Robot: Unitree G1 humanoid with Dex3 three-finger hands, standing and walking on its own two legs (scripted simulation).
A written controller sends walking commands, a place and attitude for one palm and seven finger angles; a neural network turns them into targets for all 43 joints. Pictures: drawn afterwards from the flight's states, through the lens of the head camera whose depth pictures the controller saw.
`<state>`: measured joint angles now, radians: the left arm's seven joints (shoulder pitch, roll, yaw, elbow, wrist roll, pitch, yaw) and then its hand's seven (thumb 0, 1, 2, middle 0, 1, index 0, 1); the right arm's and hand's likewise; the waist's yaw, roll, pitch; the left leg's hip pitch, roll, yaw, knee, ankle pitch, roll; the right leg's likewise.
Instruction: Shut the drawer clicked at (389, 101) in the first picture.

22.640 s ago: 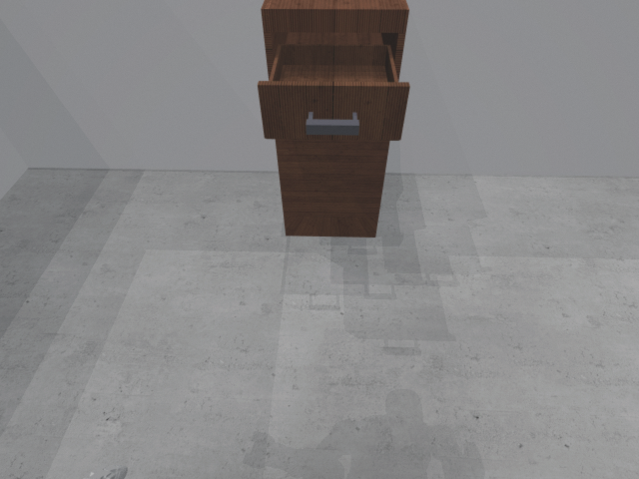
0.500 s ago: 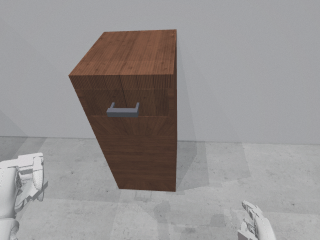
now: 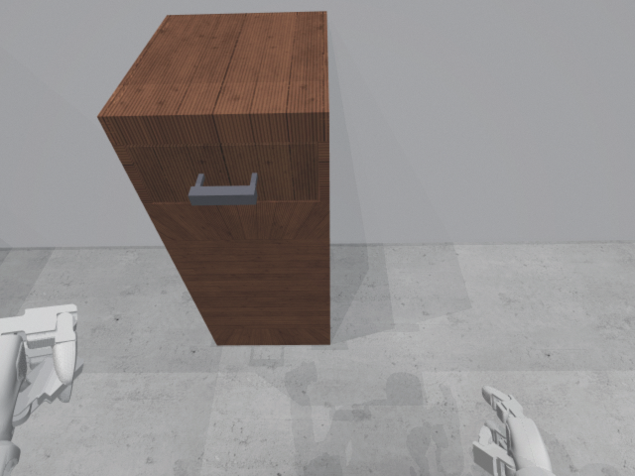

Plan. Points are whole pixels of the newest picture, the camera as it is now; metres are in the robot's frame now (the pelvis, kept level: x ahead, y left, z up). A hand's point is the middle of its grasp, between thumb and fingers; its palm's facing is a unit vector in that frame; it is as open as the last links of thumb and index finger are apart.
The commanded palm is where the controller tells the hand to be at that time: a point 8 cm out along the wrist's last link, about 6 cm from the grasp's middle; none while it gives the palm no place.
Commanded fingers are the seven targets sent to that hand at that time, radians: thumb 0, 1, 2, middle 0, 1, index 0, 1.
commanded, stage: step back with the hand held close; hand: left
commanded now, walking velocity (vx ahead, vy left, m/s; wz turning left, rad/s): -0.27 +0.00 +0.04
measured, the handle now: (225, 187) +0.60 +0.21 -0.01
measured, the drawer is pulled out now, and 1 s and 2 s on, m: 0.00 0.00 0.00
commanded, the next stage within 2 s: stop stepping back and stand still in 1.02 s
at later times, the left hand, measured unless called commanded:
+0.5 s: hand out of the picture +0.11 +0.26 +0.15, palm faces +0.37 -0.78 -0.50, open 3.3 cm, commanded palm +0.04 +0.30 +0.18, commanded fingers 0.00 0.90 0.90 -1.40 -1.60 -1.40 -1.60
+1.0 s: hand out of the picture +0.04 +0.29 +0.17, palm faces +0.39 -0.82 -0.42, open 3.3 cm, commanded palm -0.03 +0.32 +0.18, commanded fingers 0.00 0.90 0.90 -1.40 -1.60 -1.40 -1.60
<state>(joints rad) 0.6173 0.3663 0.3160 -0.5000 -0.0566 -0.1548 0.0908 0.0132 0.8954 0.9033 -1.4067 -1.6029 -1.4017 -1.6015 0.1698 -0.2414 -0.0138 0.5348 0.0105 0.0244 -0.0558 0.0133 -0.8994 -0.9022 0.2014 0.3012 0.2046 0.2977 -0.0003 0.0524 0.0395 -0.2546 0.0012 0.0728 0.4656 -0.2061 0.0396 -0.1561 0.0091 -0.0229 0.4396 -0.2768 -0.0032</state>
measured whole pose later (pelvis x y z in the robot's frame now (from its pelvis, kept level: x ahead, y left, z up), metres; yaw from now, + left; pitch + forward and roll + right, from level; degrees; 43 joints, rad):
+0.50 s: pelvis -0.08 +0.02 -0.01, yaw +3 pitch +0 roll -3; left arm 0.63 0.40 0.38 -0.60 -0.03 -0.23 0.14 0.01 0.89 0.90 -1.41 -1.60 -1.40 -1.60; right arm 0.19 -0.21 0.00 0.53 0.00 -0.06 -0.08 0.01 -0.90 -0.90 0.20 0.30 0.21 0.30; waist 0.00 0.03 0.07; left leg -0.43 -0.01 0.03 0.56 -0.14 0.07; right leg -0.32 0.03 -0.02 0.54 -0.23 0.01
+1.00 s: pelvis -0.15 +0.03 -0.01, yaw +1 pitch +3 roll -6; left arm 0.61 0.44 0.41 -0.65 -0.06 -0.27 0.14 0.01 0.89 0.90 -1.41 -1.60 -1.41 -1.60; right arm 0.20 -0.16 -0.01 0.60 -0.02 -0.11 -0.03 0.01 -0.90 -0.90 0.20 0.30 0.21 0.30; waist 0.01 0.03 -0.02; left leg -0.50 0.05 0.03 0.34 0.07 0.06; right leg -0.20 0.09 -0.04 0.73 -0.55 -0.02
